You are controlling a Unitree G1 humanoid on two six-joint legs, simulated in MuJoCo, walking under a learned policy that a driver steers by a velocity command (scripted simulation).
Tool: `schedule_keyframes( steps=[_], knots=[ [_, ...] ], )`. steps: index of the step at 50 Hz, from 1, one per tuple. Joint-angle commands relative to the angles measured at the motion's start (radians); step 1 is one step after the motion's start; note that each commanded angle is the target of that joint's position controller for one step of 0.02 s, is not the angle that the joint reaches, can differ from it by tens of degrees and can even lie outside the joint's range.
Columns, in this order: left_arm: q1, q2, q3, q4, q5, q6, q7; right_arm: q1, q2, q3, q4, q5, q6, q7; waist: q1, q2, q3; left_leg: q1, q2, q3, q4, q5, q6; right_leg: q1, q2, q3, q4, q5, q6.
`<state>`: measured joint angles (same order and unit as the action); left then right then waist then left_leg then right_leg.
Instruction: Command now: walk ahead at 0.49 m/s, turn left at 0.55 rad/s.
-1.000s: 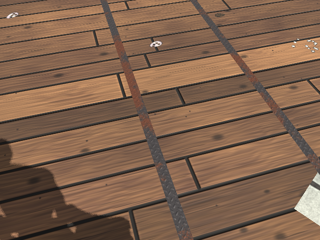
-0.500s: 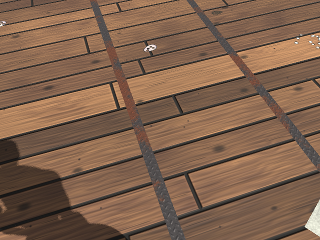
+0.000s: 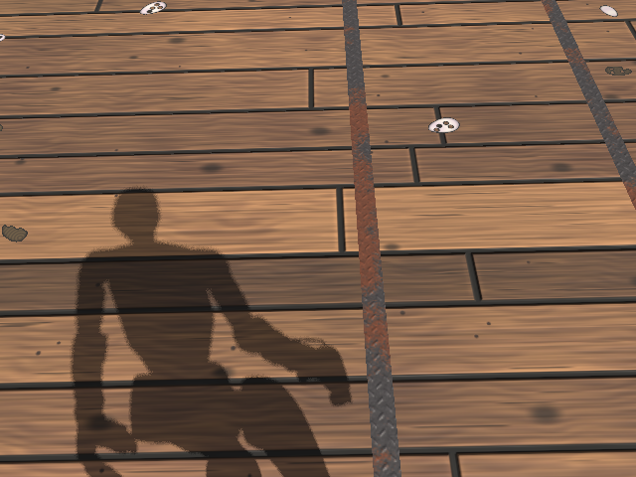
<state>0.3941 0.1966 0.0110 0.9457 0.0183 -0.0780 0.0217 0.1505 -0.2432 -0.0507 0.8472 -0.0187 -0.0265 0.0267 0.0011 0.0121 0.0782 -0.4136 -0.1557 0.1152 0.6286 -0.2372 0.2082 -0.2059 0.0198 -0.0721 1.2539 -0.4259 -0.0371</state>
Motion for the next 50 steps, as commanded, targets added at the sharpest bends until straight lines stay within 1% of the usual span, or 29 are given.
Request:
schedule_keyframes(
  steps=[1, 2, 3, 5, 7, 11, 15, 18, 20, 21, 22, 23, 24, 25, 26, 27, 28, 29, 30, 31, 32, 34, 36, 38, 41, 45, 48, 49, 50],
  knots=[
    [-0.091, 0.172, 0.034, -0.153, 0.006, -0.040, -0.019, 0.131, -0.128, -0.043, -0.003, 0.011, 0.003, -0.019, -0.022, -0.079, -0.020, 0.354, 0.414, -0.684, -0.456, -0.127, 0.189, -0.519, -0.079, 0.134, 0.114, 0.100, -0.005],
    [-0.084, 0.162, 0.032, -0.152, 0.018, -0.024, -0.016, 0.117, -0.110, -0.035, -0.004, 0.011, -0.009, -0.021, 0.016, -0.111, 0.003, 0.260, 0.368, -0.610, -0.453, 0.025, 0.157, -0.450, -0.101, 0.138, 0.049, 0.103, 0.014],
    [-0.065, 0.142, 0.027, -0.149, 0.029, -0.001, -0.019, 0.116, -0.109, -0.031, -0.004, 0.014, -0.021, -0.022, 0.038, -0.110, 0.002, 0.190, 0.331, -0.539, -0.458, 0.107, 0.139, -0.384, -0.118, 0.137, -0.012, 0.103, 0.033],
    [-0.079, 0.113, 0.022, -0.162, 0.036, 0.030, -0.023, 0.140, -0.132, -0.032, 0.007, 0.016, -0.043, -0.019, 0.047, -0.078, -0.015, 0.134, 0.274, -0.448, -0.451, 0.260, 0.115, -0.340, -0.127, 0.107, -0.098, 0.135, 0.057],
    [-0.157, 0.113, 0.022, -0.198, 0.033, 0.040, -0.027, 0.179, -0.151, -0.036, 0.015, 0.019, -0.047, -0.020, 0.026, -0.029, -0.012, 0.134, 0.236, -0.408, -0.453, 0.303, 0.081, -0.376, -0.134, 0.086, -0.196, 0.231, 0.076],
    [-0.329, 0.127, 0.026, -0.260, 0.027, 0.050, -0.033, 0.299, -0.147, -0.036, 0.032, 0.022, -0.038, -0.022, -0.055, 0.031, -0.023, 0.279, 0.224, -0.433, -0.420, 0.358, 0.005, -0.501, -0.116, 0.082, -0.358, 0.395, 0.088],
    [-0.457, 0.129, 0.020, -0.307, 0.025, 0.047, -0.042, 0.371, -0.152, -0.036, 0.034, 0.014, -0.033, -0.032, -0.103, 0.052, -0.027, 0.415, 0.233, -0.474, -0.374, 0.418, 0.003, -0.564, -0.079, 0.086, -0.471, 0.412, 0.085],
    [-0.534, 0.126, 0.009, -0.343, 0.017, 0.034, -0.051, 0.402, -0.158, -0.036, 0.034, 0.002, -0.033, -0.040, -0.122, 0.070, -0.021, 0.487, 0.248, -0.492, -0.326, 0.519, 0.017, -0.548, -0.043, 0.072, -0.580, 0.380, 0.068],
    [-0.522, 0.131, 0.007, -0.350, 0.012, 0.023, -0.052, 0.388, -0.159, -0.034, 0.032, 0.000, -0.036, -0.048, -0.107, 0.084, -0.024, 0.485, 0.270, -0.495, -0.309, 0.573, 0.001, -0.444, -0.029, 0.071, -0.663, 0.384, 0.039],
    [-0.469, 0.139, 0.010, -0.337, 0.010, 0.019, -0.049, 0.357, -0.162, -0.033, 0.028, 0.001, -0.039, -0.051, -0.075, 0.089, -0.032, 0.450, 0.273, -0.484, -0.293, 0.619, -0.020, -0.331, -0.017, 0.069, -0.709, 0.371, 0.019],
    [-0.382, 0.162, 0.020, -0.309, 0.009, 0.014, -0.042, 0.331, -0.173, -0.033, 0.025, 0.001, -0.045, -0.050, -0.035, 0.092, -0.062, 0.425, 0.267, -0.471, -0.233, 0.746, -0.041, -0.192, 0.011, 0.060, -0.734, 0.333, -0.003],
    [-0.247, 0.188, 0.034, -0.265, 0.008, 0.006, -0.031, 0.316, -0.183, -0.033, 0.029, 0.003, -0.050, -0.043, 0.027, 0.068, -0.125, 0.417, 0.238, -0.442, -0.094, 0.834, -0.060, -0.034, 0.031, 0.047, -0.783, 0.334, -0.028],
    [-0.096, 0.222, 0.047, -0.229, 0.016, -0.007, -0.016, 0.302, -0.176, -0.030, 0.025, 0.008, -0.060, -0.034, 0.098, 0.040, -0.210, 0.311, 0.194, -0.408, 0.097, 0.718, -0.077, 0.188, -0.041, 0.106, -0.796, 0.336, -0.061],
    [0.069, 0.296, 0.063, -0.217, 0.037, -0.010, 0.001, 0.336, -0.097, -0.010, -0.004, 0.009, -0.069, -0.031, 0.128, -0.098, -0.364, 0.172, 0.133, -0.329, 0.384, 0.283, -0.089, 0.405, -0.298, 0.389, -0.780, 0.195, -0.106],
    [0.047, 0.349, 0.084, -0.191, 0.038, 0.004, -0.008, 0.503, -0.066, -0.008, 0.016, 0.041, -0.058, -0.030, 0.034, -0.340, -0.415, -0.096, -0.013, -0.248, 0.628, -0.308, -0.126, 0.529, -0.465, 0.847, -0.927, 0.145, -0.248],
    [-0.042, 0.238, 0.070, -0.209, 0.010, 0.012, -0.020, 0.422, -0.140, -0.014, 0.036, -0.001, -0.046, -0.038, 0.018, -0.118, -0.243, -0.186, 0.078, -0.272, 0.666, -0.206, -0.115, 0.376, -0.407, 0.808, -0.977, -0.006, -0.218],
    [-0.120, 0.175, 0.056, -0.218, 0.002, 0.008, -0.026, 0.309, -0.138, -0.015, 0.015, -0.006, -0.045, -0.028, 0.016, -0.038, -0.127, -0.174, 0.102, -0.262, 0.629, -0.113, -0.119, 0.235, -0.357, 0.635, -0.996, 0.051, -0.198],
    [-0.143, 0.148, 0.049, -0.209, 0.010, 0.004, -0.031, 0.260, -0.122, -0.011, -0.002, -0.007, -0.045, -0.022, 0.003, -0.011, -0.084, -0.158, 0.127, -0.250, 0.593, -0.076, -0.122, 0.158, -0.311, 0.527, -1.016, 0.177, -0.180],
    [-0.129, 0.141, 0.044, -0.191, 0.008, -0.002, -0.030, 0.238, -0.113, -0.010, -0.008, -0.014, -0.038, -0.014, -0.008, -0.038, -0.066, -0.144, 0.149, -0.240, 0.558, -0.069, -0.126, 0.115, -0.272, 0.441, -1.029, 0.274, -0.166],
    [-0.113, 0.135, 0.042, -0.171, 0.004, -0.009, -0.030, 0.249, -0.099, -0.005, -0.007, -0.019, -0.029, -0.006, -0.023, -0.080, -0.068, -0.118, 0.158, -0.229, 0.531, -0.066, -0.133, 0.086, -0.246, 0.384, -1.043, 0.338, -0.154],
    [-0.087, 0.131, 0.040, -0.152, 0.000, -0.019, -0.034, 0.249, -0.088, -0.002, -0.006, -0.021, -0.024, -0.002, -0.027, -0.095, -0.074, -0.111, 0.158, -0.218, 0.516, -0.061, -0.136, 0.082, -0.234, 0.352, -1.049, 0.411, -0.155],
    [-0.045, 0.133, 0.040, -0.124, -0.008, -0.032, -0.038, 0.221, -0.074, 0.002, -0.013, -0.026, -0.018, 0.005, -0.033, -0.100, -0.069, -0.151, 0.169, -0.193, 0.489, -0.039, -0.144, 0.088, -0.226, 0.301, -1.069, 0.482, -0.165],
    [-0.009, 0.138, 0.041, -0.103, -0.011, -0.033, -0.039, 0.132, -0.064, 0.010, -0.042, -0.029, -0.016, 0.011, -0.022, -0.096, -0.039, -0.223, 0.200, -0.158, 0.435, 0.027, -0.156, 0.092, -0.220, 0.261, -1.105, 0.504, -0.171],
    [0.027, 0.134, 0.038, -0.083, -0.012, -0.029, -0.039, 0.027, -0.054, 0.019, -0.076, -0.026, -0.018, 0.015, -0.002, -0.088, -0.017, -0.262, 0.219, -0.123, 0.339, 0.100, -0.170, 0.099, -0.199, 0.218, -1.122, 0.545, -0.165],
    [0.079, 0.142, 0.038, -0.057, -0.014, -0.028, -0.038, -0.102, -0.028, 0.038, -0.112, -0.018, -0.023, 0.019, 0.029, -0.090, -0.008, -0.215, 0.214, -0.076, 0.151, 0.201, -0.179, 0.101, -0.172, 0.159, -1.119, 0.620, -0.142],
    [0.136, 0.163, 0.040, -0.024, -0.007, -0.022, -0.030, -0.205, -0.039, 0.044, -0.137, -0.009, -0.026, 0.015, 0.056, -0.091, 0.001, -0.165, 0.192, -0.055, 0.006, 0.213, -0.164, 0.182, -0.209, 0.157, -1.089, 0.666, -0.139],
    [0.135, 0.173, 0.042, -0.005, -0.001, -0.012, -0.021, -0.208, -0.056, 0.038, -0.141, -0.010, -0.033, 0.007, 0.037, -0.090, 0.002, -0.109, 0.171, -0.053, -0.062, 0.124, -0.128, 0.256, -0.245, 0.161, -1.021, 0.779, -0.134],
    [0.125, 0.178, 0.042, -0.001, -0.001, -0.009, -0.018, -0.161, -0.065, 0.032, -0.125, -0.013, -0.038, 0.002, 0.012, -0.092, -0.022, -0.033, 0.147, -0.046, -0.093, 0.087, -0.112, 0.265, -0.242, 0.149, -0.956, 0.891, -0.124],
    [0.116, 0.183, 0.043, 0.003, -0.003, -0.005, -0.017, -0.056, -0.077, 0.022, -0.088, -0.017, -0.045, -0.005, -0.033, -0.083, -0.076, 0.102, 0.116, -0.033, -0.147, 0.086, -0.091, 0.261, -0.224, 0.128, -0.831, 0.985, -0.110]
  ],
)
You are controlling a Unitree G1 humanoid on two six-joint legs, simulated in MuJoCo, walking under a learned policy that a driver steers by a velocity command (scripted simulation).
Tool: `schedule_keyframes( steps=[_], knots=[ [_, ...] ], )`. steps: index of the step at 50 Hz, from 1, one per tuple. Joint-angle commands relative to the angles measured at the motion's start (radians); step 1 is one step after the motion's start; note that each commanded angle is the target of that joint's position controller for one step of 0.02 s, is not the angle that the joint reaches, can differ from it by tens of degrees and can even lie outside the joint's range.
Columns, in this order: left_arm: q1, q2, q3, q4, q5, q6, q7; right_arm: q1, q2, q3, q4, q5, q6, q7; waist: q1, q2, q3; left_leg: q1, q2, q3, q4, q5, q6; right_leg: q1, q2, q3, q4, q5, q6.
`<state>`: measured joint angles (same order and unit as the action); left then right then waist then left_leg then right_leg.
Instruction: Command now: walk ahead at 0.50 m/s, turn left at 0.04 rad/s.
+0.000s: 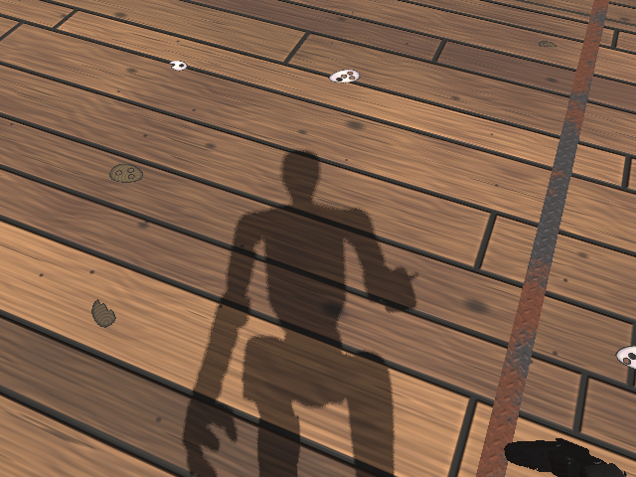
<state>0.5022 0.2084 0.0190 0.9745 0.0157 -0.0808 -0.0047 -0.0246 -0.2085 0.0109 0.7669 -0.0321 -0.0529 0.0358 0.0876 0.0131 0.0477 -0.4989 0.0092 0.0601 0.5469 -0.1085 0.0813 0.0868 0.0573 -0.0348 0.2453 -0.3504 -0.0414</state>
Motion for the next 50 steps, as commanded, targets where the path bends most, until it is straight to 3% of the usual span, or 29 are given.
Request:
schedule_keyframes(
  steps=[1, 2, 3, 4, 5, 6, 8, 12, 16, 19, 24, 27, 29, 30, 31, 32, 33, 34, 35, 37, 38, 40, 43, 50],
  knots=[
    [0.004, 0.163, 0.031, -0.027, -0.005, 0.000, 0.009, 0.276, -0.145, -0.055, 0.046, -0.014, -0.029, -0.025, -0.179, -0.056, -0.135, 0.406, -0.034, -0.001, -0.093, -0.025, 0.068, -0.117, -0.223, 0.055, 0.358, 0.861, -0.086],
    [-0.005, 0.121, 0.016, -0.067, -0.012, -0.003, 0.007, 0.453, -0.227, -0.078, 0.072, -0.039, -0.037, -0.040, -0.239, 0.050, -0.263, 0.668, 0.208, -0.261, -0.106, -0.110, 0.126, -0.332, -0.172, 0.024, 0.650, 0.513, -0.068],
    [0.113, 0.032, 0.000, -0.074, -0.037, 0.003, 0.006, 0.467, -0.286, -0.097, 0.076, -0.032, -0.024, -0.040, -0.181, 0.248, -0.358, 0.851, 0.451, -0.683, -0.212, -0.163, 0.248, -0.655, -0.005, -0.021, 0.971, -0.190, -0.037],
    [0.029, 0.153, 0.032, -0.058, -0.006, 0.014, 0.015, 0.417, -0.213, -0.088, 0.070, 0.008, -0.016, -0.033, -0.182, 0.055, -0.242, 0.730, 0.398, -0.654, -0.258, -0.237, 0.210, -0.731, -0.054, 0.084, 1.014, -0.137, -0.051],
    [-0.041, 0.139, 0.036, -0.080, -0.009, 0.011, 0.007, 0.325, -0.164, -0.073, 0.062, 0.013, -0.019, -0.031, -0.142, 0.048, -0.112, 0.587, 0.353, -0.499, -0.300, -0.195, 0.177, -0.728, -0.089, 0.099, 0.980, -0.040, -0.056],
    [-0.066, 0.114, 0.032, -0.079, -0.011, 0.012, 0.002, 0.280, -0.123, -0.065, 0.062, 0.011, -0.028, -0.027, -0.117, 0.034, -0.055, 0.480, 0.308, -0.393, -0.344, -0.108, 0.144, -0.688, -0.119, 0.096, 0.935, 0.017, -0.051],
    [-0.048, 0.090, 0.032, -0.061, 0.011, 0.038, -0.011, 0.266, -0.089, -0.056, 0.078, 0.015, -0.044, -0.034, -0.073, 0.062, -0.019, 0.367, 0.242, -0.248, -0.395, -0.026, 0.090, -0.612, -0.143, 0.090, 0.887, 0.058, -0.033],
    [-0.124, 0.071, 0.040, -0.083, 0.013, 0.066, -0.030, 0.331, -0.107, -0.063, 0.116, 0.024, -0.072, -0.039, -0.057, 0.046, 0.003, 0.369, 0.218, -0.105, -0.433, 0.124, 0.068, -0.684, -0.151, 0.076, 0.870, 0.165, -0.016],
    [-0.265, 0.064, 0.039, -0.130, 0.008, 0.070, -0.037, 0.403, -0.099, -0.060, 0.149, 0.020, -0.067, -0.046, -0.079, 0.042, 0.035, 0.412, 0.199, -0.007, -0.435, 0.216, 0.044, -0.790, -0.150, 0.056, 0.768, 0.299, -0.003],
    [-0.364, 0.047, 0.027, -0.163, 0.009, 0.065, -0.042, 0.435, -0.102, -0.057, 0.167, 0.019, -0.065, -0.052, -0.099, 0.041, 0.051, 0.441, 0.190, 0.060, -0.417, 0.304, 0.027, -0.775, -0.135, 0.005, 0.612, 0.371, -0.004],
    [-0.498, 0.041, 0.014, -0.220, 0.016, 0.060, -0.049, 0.523, -0.120, -0.058, 0.213, 0.012, -0.048, -0.070, -0.134, 0.044, 0.069, 0.592, 0.233, 0.126, -0.345, 0.502, 0.021, -0.751, -0.098, -0.091, 0.433, 0.308, -0.053],
    [-0.432, 0.064, 0.025, -0.209, 0.019, 0.062, -0.042, 0.500, -0.157, -0.066, 0.215, 0.009, -0.034, -0.082, -0.086, 0.083, 0.013, 0.638, 0.251, 0.174, -0.172, 0.892, 0.013, -0.606, -0.019, -0.145, 0.401, 0.160, -0.114],
    [-0.270, 0.103, 0.048, -0.162, 0.022, 0.055, -0.035, 0.475, -0.188, -0.077, 0.203, 0.006, -0.019, -0.081, -0.014, 0.095, -0.086, 0.602, 0.259, 0.185, 0.107, 0.939, 0.025, -0.407, 0.039, -0.139, 0.348, 0.076, -0.170],
    [-0.122, 0.145, 0.071, -0.117, 0.031, 0.047, -0.026, 0.447, -0.194, -0.080, 0.186, 0.011, -0.015, -0.075, 0.064, 0.049, -0.157, 0.465, 0.239, 0.196, 0.351, 0.743, 0.007, -0.189, 0.022, -0.067, 0.248, 0.095, -0.212],
    [-0.052, 0.257, 0.106, -0.109, 0.038, 0.049, -0.009, 0.461, -0.117, -0.065, 0.137, 0.021, -0.022, -0.062, 0.060, -0.117, -0.249, 0.139, 0.143, 0.199, 0.702, 0.122, -0.032, 0.086, -0.242, 0.301, 0.217, 0.027, -0.308],
    [-0.089, 0.309, 0.118, -0.128, 0.012, 0.058, -0.012, 0.411, -0.115, -0.069, 0.068, 0.024, -0.034, -0.046, 0.019, -0.198, -0.292, -0.185, -0.064, 0.021, 0.948, -0.439, -0.064, 0.219, -0.415, 0.806, 0.057, 0.087, -0.442],
    [-0.116, 0.276, 0.112, -0.119, -0.008, 0.065, -0.006, 0.300, -0.147, -0.073, 0.046, 0.011, -0.047, -0.040, 0.026, -0.051, -0.159, -0.289, 0.025, -0.102, 0.915, -0.332, -0.054, 0.132, -0.385, 0.657, 0.023, 0.106, -0.399],
    [-0.167, 0.228, 0.100, -0.120, -0.012, 0.064, -0.001, 0.289, -0.142, -0.070, 0.035, 0.023, -0.060, -0.036, -0.015, -0.017, -0.066, -0.261, 0.059, -0.094, 0.826, -0.239, -0.054, -0.006, -0.358, 0.544, -0.003, 0.175, -0.354],
    [-0.214, 0.185, 0.089, -0.125, -0.008, 0.060, 0.001, 0.310, -0.136, -0.071, 0.050, 0.021, -0.060, -0.038, -0.069, 0.041, -0.008, -0.198, 0.089, -0.091, 0.730, -0.206, -0.060, -0.119, -0.304, 0.452, -0.021, 0.285, -0.302],
    [-0.252, 0.152, 0.075, -0.134, -0.016, 0.041, 0.005, 0.347, -0.115, -0.067, 0.056, -0.012, -0.022, -0.035, -0.120, 0.019, -0.014, -0.081, 0.109, -0.092, 0.631, -0.194, -0.091, -0.230, -0.220, 0.329, -0.034, 0.429, -0.262],
    [-0.237, 0.157, 0.074, -0.132, -0.019, 0.028, 0.003, 0.344, -0.109, -0.068, 0.050, -0.018, -0.005, -0.031, -0.124, 0.010, -0.025, -0.067, 0.103, -0.080, 0.609, -0.192, -0.104, -0.245, -0.201, 0.308, -0.031, 0.497, -0.262],
    [-0.201, 0.187, 0.081, -0.123, -0.019, 0.017, 0.001, 0.299, -0.099, -0.066, 0.024, -0.018, 0.013, -0.026, -0.121, -0.013, -0.025, -0.085, 0.101, -0.061, 0.537, -0.140, -0.125, -0.266, -0.169, 0.275, -0.036, 0.542, -0.252],
    [-0.127, 0.195, 0.082, -0.115, -0.017, 0.020, 0.001, 0.158, -0.105, -0.064, -0.031, -0.013, 0.019, -0.022, -0.072, -0.050, -0.001, -0.160, 0.095, -0.050, 0.394, -0.026, -0.141, -0.238, -0.149, 0.287, -0.040, 0.536, -0.218],
    [-0.015, 0.211, 0.084, -0.115, -0.003, 0.028, 0.012, -0.063, -0.114, -0.047, -0.119, 0.001, 0.004, -0.011, 0.013, -0.084, -0.002, -0.191, 0.031, -0.064, 0.127, 0.076, -0.122, -0.071, -0.169, 0.362, 0.038, 0.596, -0.193]
  ],
)
Over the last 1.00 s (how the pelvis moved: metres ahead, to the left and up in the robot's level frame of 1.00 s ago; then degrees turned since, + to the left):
0.53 0.03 0.02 18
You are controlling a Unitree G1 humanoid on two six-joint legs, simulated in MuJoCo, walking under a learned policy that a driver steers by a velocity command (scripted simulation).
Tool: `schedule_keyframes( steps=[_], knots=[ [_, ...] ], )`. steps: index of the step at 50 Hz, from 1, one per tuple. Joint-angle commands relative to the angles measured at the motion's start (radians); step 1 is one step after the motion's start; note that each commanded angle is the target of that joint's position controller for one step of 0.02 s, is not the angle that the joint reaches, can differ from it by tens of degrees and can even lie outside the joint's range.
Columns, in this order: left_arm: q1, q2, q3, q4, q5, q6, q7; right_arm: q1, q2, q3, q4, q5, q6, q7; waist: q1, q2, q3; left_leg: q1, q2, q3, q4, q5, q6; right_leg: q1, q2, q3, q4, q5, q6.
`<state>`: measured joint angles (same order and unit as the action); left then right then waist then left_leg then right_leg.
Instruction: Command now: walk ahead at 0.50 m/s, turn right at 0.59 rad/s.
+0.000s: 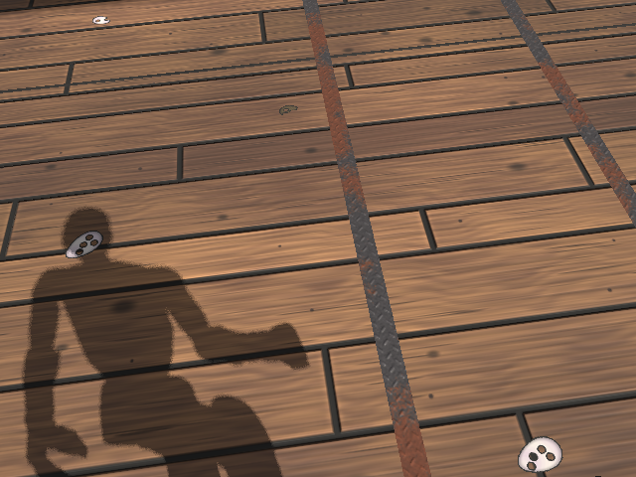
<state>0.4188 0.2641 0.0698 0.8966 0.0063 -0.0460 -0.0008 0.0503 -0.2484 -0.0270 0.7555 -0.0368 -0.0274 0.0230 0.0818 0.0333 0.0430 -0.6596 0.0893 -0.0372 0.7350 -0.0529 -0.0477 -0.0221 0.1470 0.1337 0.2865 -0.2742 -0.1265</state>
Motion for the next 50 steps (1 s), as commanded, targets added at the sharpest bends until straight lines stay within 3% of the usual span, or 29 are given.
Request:
schedule_keyframes(
  steps=[1, 3, 4, 5, 6, 7, 8, 9, 10, 11, 14, 16, 18, 20, 24, 26, 27, 28, 29, 30, 31, 32, 33, 34, 36, 38, 40, 45, 50],
  knots=[
    [0.068, 0.162, 0.034, -0.042, 0.009, -0.007, 0.012, -0.150, -0.081, -0.008, -0.118, 0.008, -0.026, 0.002, 0.017, -0.109, 0.003, -0.009, -0.056, 0.027, -0.094, 0.012, 0.016, 0.050, -0.269, 0.210, 0.014, 0.536, -0.102],
    [0.027, 0.180, 0.039, -0.059, 0.012, -0.009, 0.020, -0.099, -0.104, -0.013, -0.116, 0.012, -0.035, 0.000, -0.023, -0.120, -0.003, 0.115, -0.073, 0.010, -0.173, -0.027, 0.039, 0.029, -0.280, 0.236, 0.053, 0.565, -0.072],
    [-0.015, 0.193, 0.042, -0.072, 0.013, -0.011, 0.019, -0.022, -0.123, -0.019, -0.096, 0.015, -0.040, -0.006, -0.064, -0.125, -0.023, 0.246, -0.096, 0.015, -0.207, -0.070, 0.056, -0.015, -0.270, 0.232, 0.103, 0.636, -0.049],
    [-0.038, 0.202, 0.043, -0.079, 0.012, -0.016, 0.013, 0.097, -0.149, -0.031, -0.059, 0.015, -0.048, -0.016, -0.116, -0.105, -0.079, 0.411, -0.122, 0.030, -0.239, -0.089, 0.074, -0.049, -0.237, 0.220, 0.222, 0.708, -0.028],
    [-0.049, 0.186, 0.039, -0.083, 0.003, -0.024, 0.002, 0.238, -0.184, -0.045, -0.029, 0.005, -0.062, -0.030, -0.187, -0.045, -0.166, 0.626, -0.061, -0.017, -0.286, -0.090, 0.106, -0.135, -0.167, 0.169, 0.429, 0.633, -0.003],
    [-0.018, 0.089, 0.012, -0.117, -0.004, -0.032, -0.003, 0.395, -0.259, -0.059, -0.030, -0.018, -0.064, -0.049, -0.221, 0.085, -0.331, 0.850, 0.209, -0.283, -0.306, -0.298, 0.148, -0.265, -0.102, 0.078, 0.721, 0.233, 0.012],
    [0.123, 0.051, 0.005, -0.134, -0.024, -0.027, -0.004, 0.335, -0.321, -0.075, -0.028, -0.024, -0.049, -0.045, -0.112, 0.326, -0.373, 0.947, 0.372, -0.765, -0.465, -0.351, 0.271, -0.536, 0.021, -0.007, 0.914, -0.304, 0.037],
    [0.097, 0.121, 0.009, -0.082, 0.014, -0.012, 0.005, 0.266, -0.209, -0.060, -0.036, -0.004, -0.041, -0.035, -0.098, 0.120, -0.224, 0.806, 0.322, -0.730, -0.479, -0.489, 0.274, -0.598, -0.073, 0.016, 0.981, -0.207, 0.027],
    [0.023, 0.117, 0.009, -0.083, 0.023, -0.011, -0.007, 0.213, -0.127, -0.041, -0.036, 0.007, -0.042, -0.027, -0.098, 0.019, -0.107, 0.671, 0.259, -0.557, -0.493, -0.444, 0.259, -0.578, -0.098, 0.009, 0.947, -0.109, 0.032],
    [-0.026, 0.099, 0.004, -0.096, 0.025, -0.012, -0.013, 0.192, -0.098, -0.032, -0.024, 0.004, -0.045, -0.020, -0.089, -0.005, -0.057, 0.593, 0.203, -0.431, -0.506, -0.302, 0.246, -0.559, -0.118, -0.002, 0.902, -0.071, 0.040],
    [-0.049, 0.079, -0.006, -0.111, 0.046, 0.004, -0.030, 0.233, -0.100, -0.028, 0.027, 0.022, -0.064, -0.012, -0.056, 0.079, -0.050, 0.522, 0.116, -0.264, -0.517, 0.034, 0.246, -0.503, -0.156, -0.062, 0.812, -0.054, 0.070],
    [-0.083, 0.065, -0.014, -0.122, 0.048, 0.007, -0.028, 0.264, -0.104, -0.027, 0.050, 0.032, -0.076, -0.005, -0.049, 0.062, -0.045, 0.521, 0.109, -0.212, -0.500, 0.356, 0.274, -0.511, -0.162, -0.103, 0.756, -0.048, 0.101],
    [-0.146, 0.039, -0.029, -0.142, 0.040, 0.005, -0.025, 0.281, -0.121, -0.031, 0.069, 0.030, -0.073, -0.007, -0.050, 0.055, -0.040, 0.498, 0.090, -0.151, -0.482, 0.561, 0.278, -0.497, -0.161, -0.131, 0.640, -0.011, 0.133],
    [-0.210, 0.022, -0.044, -0.159, 0.030, 0.004, -0.021, 0.290, -0.134, -0.035, 0.080, 0.030, -0.061, -0.010, -0.063, 0.079, -0.050, 0.464, 0.053, -0.104, -0.461, 0.616, 0.254, -0.430, -0.146, -0.152, 0.517, 0.060, 0.146],
    [-0.284, 0.054, -0.046, -0.178, 0.011, 0.008, 0.001, 0.333, -0.160, -0.049, 0.090, 0.032, -0.032, -0.013, -0.095, 0.098, -0.082, 0.486, 0.041, -0.142, -0.382, 0.550, 0.216, -0.355, -0.109, -0.145, 0.382, 0.136, 0.139],
    [-0.267, 0.068, -0.043, -0.176, 0.009, 0.002, 0.013, 0.324, -0.167, -0.056, 0.081, 0.032, -0.019, -0.020, -0.085, 0.092, -0.081, 0.491, 0.048, -0.204, -0.328, 0.445, 0.197, -0.302, -0.108, -0.121, 0.293, 0.135, 0.125],
    [-0.227, 0.071, -0.041, -0.166, 0.012, -0.006, 0.020, 0.301, -0.171, -0.061, 0.072, 0.037, -0.013, -0.024, -0.058, 0.076, -0.077, 0.469, 0.035, -0.223, -0.282, 0.360, 0.177, -0.233, -0.111, -0.116, 0.198, 0.190, 0.115],
    [-0.190, 0.094, -0.034, -0.157, 0.022, -0.019, 0.028, 0.297, -0.159, -0.062, 0.063, 0.045, -0.011, -0.026, -0.045, 0.036, -0.087, 0.423, -0.005, -0.223, -0.203, 0.241, 0.148, -0.135, -0.156, -0.084, 0.118, 0.278, 0.099],
    [-0.126, 0.165, -0.019, -0.163, 0.039, -0.029, 0.040, 0.316, -0.099, -0.048, 0.029, 0.054, -0.016, -0.027, -0.041, -0.111, -0.175, 0.337, -0.072, -0.164, -0.006, -0.017, 0.111, 0.019, -0.377, 0.086, 0.121, 0.526, 0.051],
    [-0.125, 0.231, -0.003, -0.179, 0.023, -0.009, 0.036, 0.452, -0.038, -0.038, 0.028, 0.060, -0.002, -0.040, -0.086, -0.292, -0.260, 0.207, -0.207, -0.026, 0.217, -0.612, 0.094, 0.122, -0.607, 0.278, 0.147, 0.837, -0.082],
    [-0.111, 0.183, -0.001, -0.178, -0.003, 0.012, 0.034, 0.455, -0.120, -0.055, 0.051, 0.033, 0.020, -0.048, -0.065, -0.225, -0.270, 0.151, -0.175, 0.002, 0.360, -0.644, 0.090, 0.074, -0.610, 0.325, 0.107, 0.720, -0.150],
    [-0.156, 0.114, -0.021, -0.190, -0.003, 0.015, 0.037, 0.397, -0.137, -0.066, 0.054, 0.016, 0.036, -0.045, -0.079, -0.133, -0.171, 0.127, -0.140, -0.015, 0.413, -0.566, 0.082, -0.008, -0.541, 0.243, 0.069, 0.574, -0.133],
    [-0.221, 0.076, -0.032, -0.201, 0.003, 0.020, 0.041, 0.355, -0.125, -0.068, 0.048, 0.012, 0.046, -0.037, -0.099, -0.123, -0.112, 0.130, -0.115, -0.017, 0.411, -0.497, 0.066, -0.082, -0.483, 0.155, 0.035, 0.498, -0.100],
    [-0.250, 0.068, -0.035, -0.205, 0.010, 0.021, 0.046, 0.333, -0.117, -0.069, 0.040, 0.012, 0.058, -0.028, -0.110, -0.154, -0.086, 0.141, -0.100, -0.013, 0.407, -0.452, 0.047, -0.126, -0.445, 0.084, 0.013, 0.490, -0.082],
    [-0.241, 0.076, -0.030, -0.200, 0.019, 0.019, 0.045, 0.347, -0.102, -0.068, 0.041, 0.011, 0.077, -0.015, -0.119, -0.172, -0.101, 0.184, -0.100, 0.009, 0.427, -0.382, 0.029, -0.171, -0.404, -0.004, -0.009, 0.424, -0.076],
    [-0.222, 0.083, -0.022, -0.194, 0.022, 0.012, 0.037, 0.308, -0.101, -0.067, 0.022, 0.011, 0.086, 0.002, -0.106, -0.174, -0.100, 0.159, -0.084, 0.016, 0.380, -0.333, 0.034, -0.166, -0.404, -0.004, -0.077, 0.087, -0.074],
    [-0.203, 0.105, -0.011, -0.185, 0.020, 0.007, 0.034, 0.237, -0.102, -0.064, -0.011, 0.004, 0.090, 0.022, -0.087, -0.185, -0.067, 0.117, -0.066, 0.025, 0.301, -0.302, 0.036, -0.155, -0.425, 0.011, -0.138, -0.108, -0.075],
    [-0.170, 0.159, 0.016, -0.171, 0.021, -0.005, 0.020, 0.147, -0.083, -0.050, -0.056, 0.003, 0.079, 0.051, -0.067, -0.154, -0.062, 0.199, -0.053, 0.067, 0.086, -0.301, 0.063, -0.169, -0.455, -0.060, -0.168, -0.218, -0.057],
    [-0.168, 0.203, 0.038, -0.164, 0.025, 0.010, 0.001, 0.156, -0.095, -0.045, -0.068, 0.015, 0.061, 0.057, -0.081, -0.155, -0.051, 0.401, -0.089, 0.149, -0.142, -0.337, 0.121, -0.259, -0.460, -0.145, -0.121, -0.308, -0.024]
  ],
)
Over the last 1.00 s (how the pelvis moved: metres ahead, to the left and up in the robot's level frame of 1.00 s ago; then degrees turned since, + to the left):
0.50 -0.07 0.01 -30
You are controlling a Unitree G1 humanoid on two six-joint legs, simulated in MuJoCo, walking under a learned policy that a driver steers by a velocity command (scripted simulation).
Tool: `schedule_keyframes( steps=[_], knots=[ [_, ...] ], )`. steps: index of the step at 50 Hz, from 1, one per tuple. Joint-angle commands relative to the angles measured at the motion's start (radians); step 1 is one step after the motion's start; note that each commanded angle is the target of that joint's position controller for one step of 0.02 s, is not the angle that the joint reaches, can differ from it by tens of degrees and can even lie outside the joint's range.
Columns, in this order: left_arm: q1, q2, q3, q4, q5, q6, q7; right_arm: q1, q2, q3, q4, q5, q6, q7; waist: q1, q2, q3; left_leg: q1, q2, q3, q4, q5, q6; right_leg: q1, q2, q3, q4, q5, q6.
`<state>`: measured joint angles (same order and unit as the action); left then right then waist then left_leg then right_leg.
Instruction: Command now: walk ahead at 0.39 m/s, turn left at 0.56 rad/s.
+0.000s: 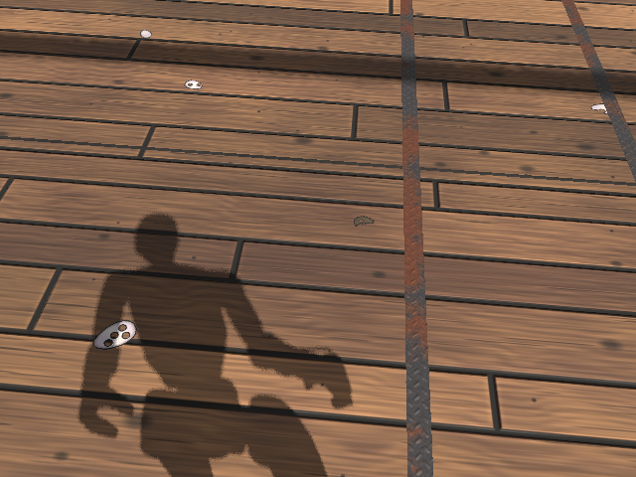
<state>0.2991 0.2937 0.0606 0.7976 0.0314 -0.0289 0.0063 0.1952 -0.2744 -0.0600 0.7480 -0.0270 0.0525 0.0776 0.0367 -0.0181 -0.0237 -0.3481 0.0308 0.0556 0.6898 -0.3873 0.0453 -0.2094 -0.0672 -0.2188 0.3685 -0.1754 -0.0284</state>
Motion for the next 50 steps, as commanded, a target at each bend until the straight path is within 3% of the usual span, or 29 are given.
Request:
schedule_keyframes(
  steps=[1, 2, 3, 4, 5, 6, 7, 10, 12, 17, 20, 23, 24, 25, 26, 27, 28, 30, 33, 37, 40, 42, 44, 45, 46, 47, 48, 49, 50],
  knots=[
    [-0.061, 0.172, 0.050, -0.064, -0.005, 0.001, -0.008, 0.060, -0.064, -0.011, -0.041, 0.004, -0.026, 0.000, -0.064, -0.079, 0.022, 0.183, -0.048, 0.071, -0.186, 0.040, 0.044, -0.124, -0.225, 0.165, -0.149, -0.444, -0.101],
    [-0.064, 0.140, 0.043, -0.064, -0.002, 0.007, -0.008, 0.139, -0.077, -0.018, -0.001, 0.001, -0.035, -0.009, -0.092, -0.019, 0.032, 0.293, -0.077, 0.056, -0.261, 0.023, 0.058, -0.194, -0.176, 0.104, -0.022, -0.442, -0.069],
    [-0.066, 0.066, 0.023, -0.074, 0.005, 0.012, -0.015, 0.237, -0.127, -0.034, 0.034, -0.007, -0.046, -0.026, -0.124, 0.172, 0.026, 0.394, 0.049, -0.160, -0.399, -0.128, 0.091, -0.309, -0.090, -0.005, 0.287, -0.395, -0.022],
    [-0.106, -0.007, -0.001, -0.139, 0.015, 0.015, -0.022, 0.260, -0.253, -0.055, -0.010, 0.000, -0.051, -0.041, -0.128, 0.339, 0.067, 0.434, 0.330, -0.661, -0.531, -0.337, 0.192, -0.601, 0.046, 0.017, 0.547, -0.482, 0.034],
    [-0.162, 0.075, 0.015, -0.155, 0.031, 0.013, -0.019, 0.233, -0.263, -0.060, -0.018, -0.002, -0.049, -0.061, -0.133, 0.182, 0.147, 0.328, 0.353, -0.694, -0.563, -0.168, 0.255, -0.641, 0.042, 0.180, 0.623, -0.397, 0.038],
    [-0.144, 0.098, 0.022, -0.147, 0.006, 0.007, -0.026, 0.186, -0.224, -0.049, -0.019, 0.004, -0.049, -0.070, -0.084, 0.156, 0.158, 0.296, 0.291, -0.558, -0.523, 0.019, 0.240, -0.598, 0.006, 0.215, 0.632, -0.289, 0.042],
    [-0.104, 0.103, 0.023, -0.125, -0.008, -0.001, -0.028, 0.128, -0.194, -0.039, -0.028, 0.011, -0.055, -0.071, -0.041, 0.159, 0.151, 0.279, 0.218, -0.450, -0.498, 0.230, 0.208, -0.546, 0.000, 0.221, 0.617, -0.209, 0.049],
    [-0.019, 0.098, 0.023, -0.071, 0.009, 0.009, -0.021, 0.075, -0.141, -0.023, -0.048, 0.025, -0.079, -0.072, -0.003, 0.116, 0.016, 0.318, 0.139, -0.259, -0.390, 0.896, 0.180, -0.412, 0.025, 0.192, 0.661, -0.111, 0.069],
    [-0.039, 0.070, 0.014, -0.074, -0.001, 0.021, -0.020, 0.113, -0.140, -0.022, -0.030, 0.027, -0.084, -0.074, -0.015, 0.097, -0.013, 0.336, 0.133, -0.225, -0.360, 1.005, 0.173, -0.397, 0.034, 0.186, 0.638, -0.088, 0.070],
    [-0.141, 0.036, -0.008, -0.094, -0.005, 0.030, -0.021, 0.180, -0.126, -0.014, 0.008, 0.017, -0.069, -0.092, -0.073, 0.136, 0.024, 0.360, 0.134, -0.220, -0.320, 0.990, 0.152, -0.363, 0.048, 0.178, 0.428, -0.031, 0.039],
    [-0.113, 0.023, -0.017, -0.067, -0.009, 0.023, -0.015, 0.154, -0.099, 0.000, 0.024, 0.009, -0.069, -0.098, -0.068, 0.132, 0.023, 0.319, 0.135, -0.192, -0.294, 0.990, 0.123, -0.215, 0.067, 0.161, 0.293, -0.013, 0.002],
    [0.000, 0.041, -0.010, -0.022, -0.007, 0.007, -0.003, 0.104, -0.122, -0.001, 0.038, 0.022, -0.072, -0.107, 0.006, 0.082, 0.012, 0.276, 0.106, -0.168, -0.145, 0.923, 0.071, 0.006, 0.091, 0.173, 0.065, 0.127, -0.047],
    [0.049, 0.108, 0.005, -0.017, -0.004, -0.007, 0.002, 0.123, -0.124, -0.001, 0.027, 0.018, -0.078, -0.110, 0.015, -0.004, -0.053, 0.223, 0.041, -0.133, -0.004, 0.706, 0.034, 0.133, -0.021, 0.315, 0.064, 0.461, -0.078],
    [0.081, 0.196, 0.021, -0.031, -0.011, -0.009, 0.004, 0.198, -0.096, 0.001, 0.014, 0.016, -0.073, -0.112, -0.021, -0.170, -0.122, 0.093, -0.102, -0.058, 0.248, 0.128, -0.002, 0.239, -0.250, 0.594, 0.088, 0.901, -0.219],
    [0.080, 0.160, 0.012, -0.020, -0.047, 0.000, -0.002, 0.212, -0.079, 0.006, 0.026, 0.009, -0.048, -0.111, -0.029, -0.229, -0.194, 0.027, -0.138, -0.092, 0.353, -0.267, -0.010, 0.224, -0.321, 0.748, 0.024, 0.861, -0.332],
    [0.039, 0.146, 0.016, -0.030, -0.052, 0.009, -0.010, 0.177, -0.100, 0.004, 0.033, -0.004, -0.034, -0.108, -0.032, -0.140, -0.107, -0.042, -0.107, -0.112, 0.439, -0.270, -0.016, 0.163, -0.289, 0.721, -0.017, 0.594, -0.335],
    [-0.008, 0.130, 0.016, -0.039, -0.041, 0.020, -0.010, 0.111, -0.105, 0.001, 0.027, -0.009, -0.029, -0.105, -0.030, -0.083, -0.024, -0.093, -0.090, -0.111, 0.459, -0.215, -0.021, 0.093, -0.231, 0.668, -0.052, 0.398, -0.299],
    [-0.073, 0.102, 0.013, -0.048, -0.029, 0.038, -0.001, 0.066, -0.095, 0.001, 0.016, 0.001, -0.019, -0.100, -0.056, -0.075, 0.041, -0.077, -0.052, -0.113, 0.367, -0.105, -0.041, -0.026, -0.129, 0.559, -0.107, 0.216, -0.223],
    [-0.071, 0.105, 0.023, -0.046, -0.022, 0.047, -0.002, 0.075, -0.066, 0.010, 0.023, 0.004, -0.010, -0.101, -0.051, -0.085, -0.013, -0.045, -0.073, -0.084, 0.277, -0.063, -0.068, -0.024, -0.072, 0.521, -0.107, 0.130, -0.199],
    [-0.060, 0.128, 0.042, -0.045, -0.016, 0.063, -0.006, 0.017, -0.064, 0.012, 0.001, 0.009, -0.005, -0.111, -0.020, -0.105, -0.010, -0.040, -0.073, -0.089, 0.157, -0.039, -0.077, -0.054, -0.074, 0.591, -0.135, -0.099, -0.204],
    [-0.086, 0.136, 0.051, -0.054, -0.010, 0.074, -0.013, 0.020, -0.069, 0.013, -0.005, 0.016, -0.014, -0.116, -0.019, -0.115, -0.013, 0.020, -0.087, -0.087, 0.068, -0.023, -0.068, -0.092, -0.063, 0.632, -0.131, -0.134, -0.185],
    [-0.108, 0.139, 0.056, -0.058, -0.011, 0.081, -0.018, 0.053, -0.070, 0.014, -0.002, 0.022, -0.024, -0.120, -0.030, -0.121, -0.013, 0.084, -0.103, -0.083, -0.034, -0.013, -0.049, -0.115, -0.054, 0.665, -0.123, -0.129, -0.160],
    [-0.147, 0.134, 0.057, -0.065, -0.024, 0.088, -0.017, 0.128, -0.069, 0.012, 0.014, 0.021, -0.039, -0.129, -0.075, -0.113, -0.005, 0.213, -0.112, -0.081, -0.257, 0.076, -0.018, -0.178, -0.013, 0.670, -0.087, -0.170, -0.100],
    [-0.142, 0.106, 0.049, -0.074, -0.033, 0.086, -0.014, 0.143, -0.116, 0.001, 0.011, 0.011, -0.047, -0.139, -0.075, -0.037, 0.010, 0.258, -0.021, -0.174, -0.401, 0.024, 0.008, -0.237, 0.049, 0.625, -0.016, -0.261, -0.042],
    [-0.150, 0.051, 0.037, -0.109, -0.050, 0.079, -0.013, 0.120, -0.234, -0.025, -0.014, -0.005, -0.047, -0.144, -0.062, 0.206, 0.015, 0.278, 0.241, -0.488, -0.534, -0.149, 0.102, -0.379, 0.191, 0.444, 0.213, -0.348, 0.014],
    [-0.120, 0.099, 0.049, -0.082, -0.013, 0.073, -0.005, 0.011, -0.246, -0.030, -0.038, -0.015, -0.045, -0.137, -0.036, 0.211, 0.068, 0.125, 0.357, -0.567, -0.562, -0.081, 0.172, -0.378, 0.221, 0.316, 0.465, -0.349, 0.027],
    [-0.111, 0.136, 0.060, -0.069, 0.001, 0.072, -0.010, 0.007, -0.173, -0.012, -0.047, -0.018, -0.049, -0.132, -0.017, 0.128, 0.048, 0.074, 0.322, -0.503, -0.540, -0.071, 0.180, -0.315, 0.162, 0.338, 0.595, -0.295, 0.021],
    [-0.076, 0.128, 0.062, -0.053, 0.003, 0.074, -0.020, -0.029, -0.131, 0.000, -0.050, -0.014, -0.054, -0.128, 0.014, 0.118, 0.050, 0.079, 0.258, -0.417, -0.536, -0.097, 0.146, -0.319, 0.152, 0.329, 0.663, -0.227, 0.018],
    [-0.052, 0.123, 0.062, -0.041, 0.008, 0.079, -0.030, -0.048, -0.124, 0.002, -0.057, -0.006, -0.058, -0.126, 0.023, 0.147, 0.048, 0.127, 0.212, -0.357, -0.539, -0.114, 0.116, -0.352, 0.142, 0.313, 0.719, -0.181, 0.023]
  ],
)
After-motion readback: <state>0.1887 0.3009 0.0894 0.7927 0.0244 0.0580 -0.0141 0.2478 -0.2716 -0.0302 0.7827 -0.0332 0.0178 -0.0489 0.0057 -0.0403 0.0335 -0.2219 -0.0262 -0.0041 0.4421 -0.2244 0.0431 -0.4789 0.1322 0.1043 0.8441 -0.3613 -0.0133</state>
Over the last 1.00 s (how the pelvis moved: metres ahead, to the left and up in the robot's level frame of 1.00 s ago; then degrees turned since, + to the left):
0.31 0.02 0.00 15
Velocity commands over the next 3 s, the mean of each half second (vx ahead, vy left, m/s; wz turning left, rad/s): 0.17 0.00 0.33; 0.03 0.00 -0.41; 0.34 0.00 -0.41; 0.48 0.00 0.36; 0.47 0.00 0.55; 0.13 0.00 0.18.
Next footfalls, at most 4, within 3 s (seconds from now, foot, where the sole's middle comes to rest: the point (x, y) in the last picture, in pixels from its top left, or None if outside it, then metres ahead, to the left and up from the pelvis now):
0.06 left None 0.04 0.11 -0.78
0.48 right None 0.25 -0.03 -0.78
0.90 left None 0.18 0.15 -0.78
1.40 right None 0.26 -0.12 -0.78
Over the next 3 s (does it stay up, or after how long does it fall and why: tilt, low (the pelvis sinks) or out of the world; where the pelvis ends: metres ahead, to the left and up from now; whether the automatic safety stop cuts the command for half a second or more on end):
stays up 0.88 -0.11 -0.01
